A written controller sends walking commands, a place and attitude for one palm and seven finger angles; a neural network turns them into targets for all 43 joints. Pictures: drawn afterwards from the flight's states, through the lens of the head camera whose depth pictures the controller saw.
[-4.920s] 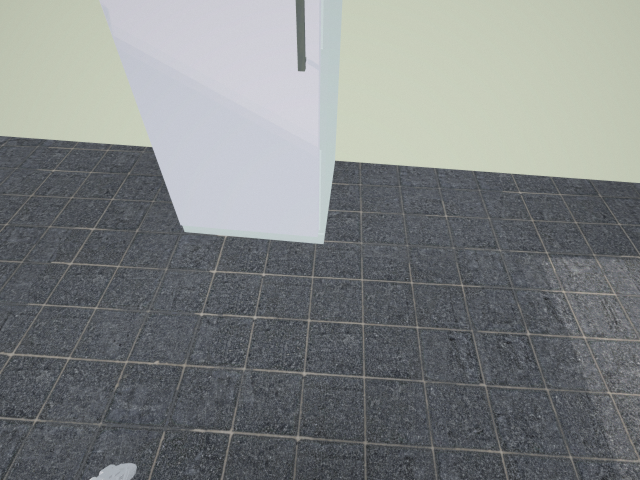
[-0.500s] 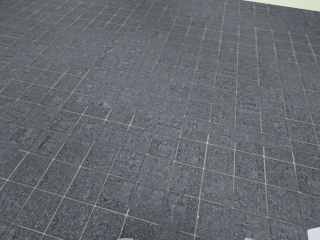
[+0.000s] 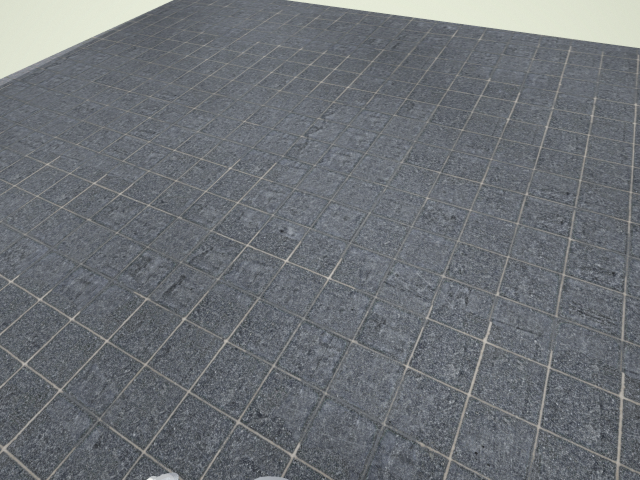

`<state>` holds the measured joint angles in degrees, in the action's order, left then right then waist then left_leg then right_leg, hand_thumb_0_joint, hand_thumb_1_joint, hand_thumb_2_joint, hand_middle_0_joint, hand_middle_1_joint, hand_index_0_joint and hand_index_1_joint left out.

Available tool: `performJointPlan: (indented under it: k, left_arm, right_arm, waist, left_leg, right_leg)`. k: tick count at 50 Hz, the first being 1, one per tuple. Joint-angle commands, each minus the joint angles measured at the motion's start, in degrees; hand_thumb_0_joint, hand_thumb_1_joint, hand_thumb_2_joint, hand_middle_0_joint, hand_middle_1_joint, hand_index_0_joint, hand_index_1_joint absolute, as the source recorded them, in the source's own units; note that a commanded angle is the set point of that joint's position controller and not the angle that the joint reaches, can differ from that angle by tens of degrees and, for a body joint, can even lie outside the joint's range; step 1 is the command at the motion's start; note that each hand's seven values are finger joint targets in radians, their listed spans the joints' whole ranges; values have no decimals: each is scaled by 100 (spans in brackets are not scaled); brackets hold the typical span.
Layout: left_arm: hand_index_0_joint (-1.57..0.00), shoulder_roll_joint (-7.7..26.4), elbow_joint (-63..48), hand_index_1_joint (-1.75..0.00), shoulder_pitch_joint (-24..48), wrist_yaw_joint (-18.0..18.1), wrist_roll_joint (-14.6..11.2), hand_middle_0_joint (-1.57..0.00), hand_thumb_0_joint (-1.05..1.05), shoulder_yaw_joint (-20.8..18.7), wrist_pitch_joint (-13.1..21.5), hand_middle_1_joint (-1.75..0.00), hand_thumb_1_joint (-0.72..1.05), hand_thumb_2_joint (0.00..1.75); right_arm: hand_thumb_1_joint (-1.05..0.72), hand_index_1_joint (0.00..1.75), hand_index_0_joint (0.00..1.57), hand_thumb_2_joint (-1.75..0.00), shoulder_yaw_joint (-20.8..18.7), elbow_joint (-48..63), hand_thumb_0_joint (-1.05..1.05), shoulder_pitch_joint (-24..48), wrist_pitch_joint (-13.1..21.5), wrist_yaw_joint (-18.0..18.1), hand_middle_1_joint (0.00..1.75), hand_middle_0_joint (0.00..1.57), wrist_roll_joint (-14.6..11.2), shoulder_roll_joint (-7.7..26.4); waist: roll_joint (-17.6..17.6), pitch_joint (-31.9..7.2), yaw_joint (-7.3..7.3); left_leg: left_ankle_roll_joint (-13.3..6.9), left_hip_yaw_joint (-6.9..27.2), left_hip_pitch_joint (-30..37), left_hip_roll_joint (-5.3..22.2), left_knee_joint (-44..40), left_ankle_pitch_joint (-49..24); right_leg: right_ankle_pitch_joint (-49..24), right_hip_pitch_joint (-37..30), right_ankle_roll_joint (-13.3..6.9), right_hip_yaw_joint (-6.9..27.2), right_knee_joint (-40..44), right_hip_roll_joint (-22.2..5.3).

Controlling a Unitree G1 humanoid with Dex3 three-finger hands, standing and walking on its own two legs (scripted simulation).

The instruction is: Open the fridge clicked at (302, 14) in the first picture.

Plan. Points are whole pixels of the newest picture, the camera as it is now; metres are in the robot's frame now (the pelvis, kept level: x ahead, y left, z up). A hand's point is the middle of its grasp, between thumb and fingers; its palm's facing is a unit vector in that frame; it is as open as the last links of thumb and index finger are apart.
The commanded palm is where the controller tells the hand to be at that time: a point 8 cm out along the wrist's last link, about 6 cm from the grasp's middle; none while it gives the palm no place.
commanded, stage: walk to a spot facing it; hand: right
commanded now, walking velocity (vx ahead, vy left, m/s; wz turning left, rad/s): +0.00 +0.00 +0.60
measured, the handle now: out of the picture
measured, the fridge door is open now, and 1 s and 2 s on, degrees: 0 0 0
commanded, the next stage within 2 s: turn to face it in 0.42 s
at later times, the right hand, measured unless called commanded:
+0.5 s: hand (411, 415) +0.25 -0.11 -0.16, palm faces -0.29 +0.93 -0.25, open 7.4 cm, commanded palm none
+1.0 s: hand (447, 436) +0.23 -0.16 -0.17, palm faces -0.17 +0.96 -0.21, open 7.4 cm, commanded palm none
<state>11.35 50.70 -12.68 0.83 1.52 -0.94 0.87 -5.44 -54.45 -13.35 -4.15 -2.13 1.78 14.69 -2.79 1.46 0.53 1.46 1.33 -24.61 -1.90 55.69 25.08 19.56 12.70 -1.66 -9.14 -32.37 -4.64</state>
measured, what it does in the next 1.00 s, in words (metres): walks ahead: left foot, then right foot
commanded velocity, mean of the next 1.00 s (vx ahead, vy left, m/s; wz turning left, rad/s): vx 0.01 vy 0.00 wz -0.01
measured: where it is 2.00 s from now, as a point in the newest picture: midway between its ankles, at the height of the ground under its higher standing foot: outside the picture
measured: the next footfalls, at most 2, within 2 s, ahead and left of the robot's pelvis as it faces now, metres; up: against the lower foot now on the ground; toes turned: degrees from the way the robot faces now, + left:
left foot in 0.38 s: +0.11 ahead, +0.15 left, +0.00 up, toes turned +20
right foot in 0.76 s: +0.21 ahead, -0.07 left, +0.00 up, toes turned +12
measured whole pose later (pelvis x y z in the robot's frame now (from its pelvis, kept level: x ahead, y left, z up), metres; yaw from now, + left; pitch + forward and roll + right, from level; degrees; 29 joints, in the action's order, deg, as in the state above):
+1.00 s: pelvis +0.12 +0.02 +0.00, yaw +12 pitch +1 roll +2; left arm 9.7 55.8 -14.4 0.3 1.4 -2.1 -1.1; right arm -4.0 -56.1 -10.7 -2.5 0.9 0.8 11.9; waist -0.2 2.9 -1.6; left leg 3.4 -1.0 -22.2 1.6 52.6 27.4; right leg 11.1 18.0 -1.3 1.0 -27.7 -0.5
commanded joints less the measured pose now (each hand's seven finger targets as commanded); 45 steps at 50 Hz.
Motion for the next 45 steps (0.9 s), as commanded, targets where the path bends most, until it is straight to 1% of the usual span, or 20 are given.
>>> performJointPlan:
  k: [1, 5, 10, 13, 15, 16, 17, 18, 19, 20, 22, 25, 30, 33, 36, 37, 39, 40, 42, 45]
  left_arm:
    - [-20, 881, -183, -30, -161, 142, -11, -20, 0, -232, 114, -30, 90, 90]
    - [-20, 828, 61, -30, -726, 154, -35, -20, 0, -275, 119, -30, 90, 90]
    - [-20, 839, 266, -30, -871, 124, -11, -20, 0, -384, 49, -30, 90, 90]
    - [-20, 902, 361, -30, -902, 88, 11, -20, 0, -459, 17, -30, 90, 90]
    - [-20, 975, 371, -30, -887, 64, -5, -20, 0, -508, 9, -30, 90, 90]
    - [-20, 1022, 343, -30, -778, 49, -35, -20, 0, -527, 12, -30, 90, 90]
    - [-20, 1042, 279, -30, -764, 14, -80, -20, 0, -515, 16, -30, 90, 90]
    - [-20, 832, 81, -30, -745, -44, -153, -20, 0, -464, -5, -30, 90, 90]
    - [-20, 481, -195, -30, -511, -17, -143, -20, 0, -391, -33, -30, 90, 90]
    - [-20, 549, -268, -30, -138, 80, -162, -20, 0, -356, -83, -30, 90, 90]
    - [-20, 548, -239, -30, 62, 80, -79, -20, 0, -358, -160, -30, 90, 90]
    - [-20, 491, 5, -30, -359, 42, -4, -20, 0, -341, -295, -30, 90, 90]
    - [-20, 406, 150, -30, -423, 4, -19, -20, 0, -254, -290, -30, 90, 90]
    - [-20, 285, 200, -30, -299, -17, -72, -20, 0, -154, -174, -30, 90, 90]
    - [-20, 332, 423, -30, -508, -38, -75, -20, 0, -130, -81, -30, 90, 90]
    - [-20, 611, 424, -30, -572, -57, -59, -20, 0, -174, -41, -30, 90, 90]
    - [-20, 1157, 258, -30, -342, -36, 5, -20, 0, -283, -68, -30, 90, 90]
    - [-20, 1075, 306, -30, -399, 14, 27, -20, 0, -303, -65, -30, 90, 90]
    - [-20, 1011, 279, -30, -269, 45, 22, -20, 0, -305, -88, -30, 90, 90]
    - [-20, 990, 231, -30, -290, 46, 9, -20, 0, -382, -87, -30, 90, 90]
  right_arm:
    - [-90, 30, 20, -90, -90, 570, 0, 292, 165, -44, 30, 20, -19, 249]
    - [-90, 30, 20, -90, -35, 583, 0, 451, 130, -10, 30, 20, -38, 84]
    - [-90, 30, 20, -90, 6, 715, 0, 983, 115, -2, 30, 20, -39, -10]
    - [-90, 30, 20, -90, 20, 769, 0, 1132, 187, 6, 30, 20, -29, -55]
    - [-90, 30, 20, -90, 13, 752, 0, 950, 259, 35, 30, 20, -20, 8]
    - [-90, 30, 20, -90, -9, 675, 0, 579, 314, 58, 30, 20, -19, 109]
    - [-90, 30, 20, -90, -56, 526, 0, 26, 406, 89, 30, 20, -12, 323]
    - [-90, 30, 20, -90, -179, 316, 0, -703, 503, 171, 30, 20, 20, 938]
    - [-90, 30, 20, -90, -273, 207, 0, -1088, 507, 244, 30, 20, -96, 1473]
    - [-90, 30, 20, -90, -289, 195, 0, -1017, 445, 328, 30, 20, -183, 1412]
    - [-90, 30, 20, -90, -177, 491, 0, -23, 362, 351, 30, 20, -152, 1026]
    - [-90, 30, 20, -90, -74, 663, 0, 604, 385, 343, 30, 20, -83, 777]
    - [-90, 30, 20, -90, 34, 526, 0, 495, 417, 330, 30, 20, -17, 593]
    - [-90, 30, 20, -90, 112, 386, 0, 426, 466, 351, 30, 20, -5, 506]
    - [-90, 30, 20, -90, 174, 210, 0, 331, 445, 379, 30, 20, -105, 399]
    - [-90, 30, 20, -90, 188, 199, 0, 108, 390, 377, 30, 20, -120, 241]
    - [-90, 30, 20, -90, 219, 277, 0, -47, 334, 369, 30, 20, -136, 15]
    - [-90, 30, 20, -90, 183, 278, 0, 203, 313, 393, 30, 20, -104, 114]
    - [-90, 30, 20, -90, 95, 299, 0, 353, 308, 345, 30, 20, -84, 155]
    - [-90, 30, 20, -90, 84, 322, 0, 414, 344, 309, 30, 20, -99, 39]
  waist:
    - [1153, 316, -38]
    - [1120, -9, -184]
    - [1284, 154, -323]
    - [1454, 128, -396]
    - [1499, -46, -284]
    - [1389, -262, -50]
    - [1033, -593, 242]
    - [-348, -1176, 558]
    - [-1181, -1425, 599]
    - [-696, -1346, 614]
    - [-508, -553, 255]
    - [-302, -330, -183]
    - [-472, -293, -220]
    - [-554, -350, -137]
    - [-223, -281, -199]
    - [600, -288, -125]
    - [2108, 79, -19]
    - [2187, 100, -182]
    - [1557, 84, -103]
    - [1104, -351, -163]
  left_leg:
    - [233, -116, -1054, 424, 1264, -584]
    - [306, -351, -1173, 423, 1032, -643]
    - [277, -630, -1064, 578, -146, -570]
    - [126, -840, -540, 417, -968, -416]
    - [-22, -968, -96, 240, -1475, -372]
    - [-108, -998, 428, 154, -1980, -723]
    - [-214, -950, 1505, 154, -2749, -1529]
    - [-686, 480, 3356, 1267, -2853, -3656]
    - [-1475, 2346, 3748, 2710, -2760, -6730]
    - [-1674, 1999, 3214, 2594, -2889, -6328]
    - [-1440, 1667, 2141, 2106, -3293, -4142]
    - [-1096, 944, 1192, 1525, -3547, -3278]
    - [-1028, 714, 835, 1312, -3750, -2296]
    - [-1025, 483, 1058, 1327, -3617, -2304]
    - [-568, 119, 822, 1199, -3095, -1901]
    - [-319, -69, 657, 960, -2552, -1471]
    - [119, -633, 320, 388, -1365, 213]
    - [116, -416, 202, 356, -470, 734]
    - [103, -159, -215, 472, 312, 461]
    - [193, -173, -328, 471, 157, 195]
  right_leg:
    - [-2033, -492, -125, 743, 1790, -1434]
    - [-3966, -1239, -201, 160, 1288, -1374]
    - [-3981, -1409, -361, -228, 1130, -1590]
    - [-4180, -1333, -347, -399, 832, -1648]
    - [-4919, -1381, -254, -494, 369, -1708]
    - [-5270, -1353, -117, -634, -171, -1698]
    - [-5056, -850, 127, -768, -1149, -1591]
    - [-2572, 839, 454, -876, -2661, -1141]
    - [1770, 2198, 756, -332, -4352, -218]
    - [1714, 2169, 615, 628, -4398, -356]
    - [1017, 2175, 638, 820, -4207, -535]
    - [441, 1629, 748, 653, -3435, -447]
    - [124, 1281, 597, 598, -2676, -150]
    - [144, 791, 498, 569, -1284, -31]
    - [-1172, -289, 456, 529, 395, 58]
    - [-1887, -411, 291, 1159, 689, -336]
    - [-2525, 254, -564, 2892, 1492, -1602]
    - [-2389, 368, -763, 3153, 1817, -1572]
    - [-2317, 236, -819, 2872, 1657, -1312]
    - [-2842, -348, -764, 2374, 1367, -1002]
